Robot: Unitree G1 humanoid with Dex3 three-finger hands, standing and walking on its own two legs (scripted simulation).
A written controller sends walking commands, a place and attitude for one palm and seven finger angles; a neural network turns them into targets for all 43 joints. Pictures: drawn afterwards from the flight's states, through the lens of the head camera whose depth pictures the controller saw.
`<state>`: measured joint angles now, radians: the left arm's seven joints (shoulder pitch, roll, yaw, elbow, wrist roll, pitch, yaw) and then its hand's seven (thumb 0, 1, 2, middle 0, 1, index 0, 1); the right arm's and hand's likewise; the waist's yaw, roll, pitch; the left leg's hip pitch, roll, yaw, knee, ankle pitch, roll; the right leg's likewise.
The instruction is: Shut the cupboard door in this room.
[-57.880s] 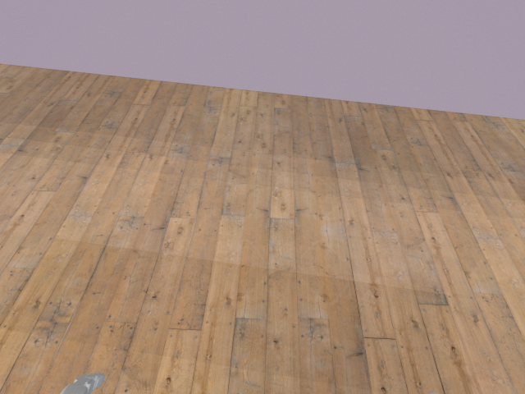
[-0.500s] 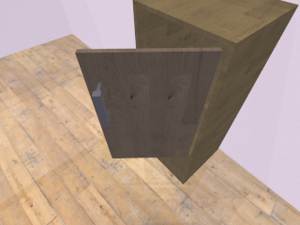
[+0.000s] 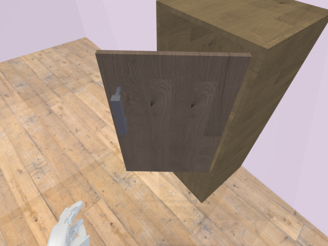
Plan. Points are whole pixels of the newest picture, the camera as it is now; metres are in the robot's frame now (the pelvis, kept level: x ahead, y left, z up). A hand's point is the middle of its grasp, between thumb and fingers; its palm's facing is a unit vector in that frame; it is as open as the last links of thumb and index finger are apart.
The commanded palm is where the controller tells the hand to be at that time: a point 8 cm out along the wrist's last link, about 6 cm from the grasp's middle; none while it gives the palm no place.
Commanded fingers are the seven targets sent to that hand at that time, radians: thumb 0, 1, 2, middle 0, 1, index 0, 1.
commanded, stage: raise the hand and make a fist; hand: left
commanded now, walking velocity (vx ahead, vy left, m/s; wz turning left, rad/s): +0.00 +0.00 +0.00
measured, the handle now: (120, 111) +0.47 +0.15 +0.06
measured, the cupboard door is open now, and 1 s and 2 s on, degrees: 50 50 50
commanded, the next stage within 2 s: bring the fist close to the handle in 1.78 s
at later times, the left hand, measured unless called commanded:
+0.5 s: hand (98, 239) +0.14 +0.15 +0.00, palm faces -0.03 -1.00 -0.07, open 5.1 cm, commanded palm +0.12 +0.22 -0.01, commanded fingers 0.00 0.90 0.90 -0.79 -0.94 -0.79 -0.94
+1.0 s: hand (83, 219) +0.18 +0.18 +0.02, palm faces +0.01 -1.00 -0.04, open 3.2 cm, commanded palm +0.15 +0.24 +0.03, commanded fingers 0.00 0.90 0.90 -1.25 -1.44 -1.25 -1.44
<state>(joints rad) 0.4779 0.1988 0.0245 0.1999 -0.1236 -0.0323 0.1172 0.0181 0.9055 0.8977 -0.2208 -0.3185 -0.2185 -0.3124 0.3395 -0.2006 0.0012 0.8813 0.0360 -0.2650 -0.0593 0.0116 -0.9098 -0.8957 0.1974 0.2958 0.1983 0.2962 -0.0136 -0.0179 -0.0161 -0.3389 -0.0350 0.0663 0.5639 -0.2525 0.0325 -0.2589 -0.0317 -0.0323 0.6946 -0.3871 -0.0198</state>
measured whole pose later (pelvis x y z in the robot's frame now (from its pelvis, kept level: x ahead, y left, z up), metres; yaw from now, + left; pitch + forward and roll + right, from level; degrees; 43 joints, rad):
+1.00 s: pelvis -0.03 +0.01 -0.05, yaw +0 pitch +10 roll -2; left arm 0.45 0.25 0.10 -0.16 -0.26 -0.31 -0.19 0.02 0.89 0.90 -1.07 -1.25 -1.07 -1.24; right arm 0.24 -0.24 -0.01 0.53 0.03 -0.22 -0.06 0.02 -0.91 -0.90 0.20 0.30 0.20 0.30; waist 0.01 0.03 -0.11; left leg -0.79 0.01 0.02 1.00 -0.39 0.04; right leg -0.61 0.02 -0.06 0.97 -0.54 -0.01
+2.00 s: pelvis -0.03 -0.02 -0.03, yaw +1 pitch +5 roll -1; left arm 0.30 0.26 0.15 -0.04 -0.29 -0.21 -0.22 0.02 0.89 0.90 -1.31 -1.50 -1.30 -1.50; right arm 0.25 -0.25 0.04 0.57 0.04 -0.24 -0.06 0.01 -0.91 -0.90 0.20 0.30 0.20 0.30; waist 0.02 0.05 -0.07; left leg -0.61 0.02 0.00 0.84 -0.33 0.01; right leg -0.44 0.03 -0.08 0.83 -0.49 -0.04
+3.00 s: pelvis -0.03 -0.02 -0.03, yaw -1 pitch +9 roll +0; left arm -0.44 0.18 0.14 0.63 -0.15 -0.24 0.01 0.02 0.89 0.90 -1.30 -1.50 -1.30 -1.50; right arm 0.29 -0.24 0.01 0.66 0.02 -0.08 0.00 0.01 -0.91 -0.90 0.20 0.30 0.20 0.30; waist -0.06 0.03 -0.08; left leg -0.65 0.03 0.05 0.81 -0.31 0.01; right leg -0.52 0.03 -0.03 0.83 -0.47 -0.04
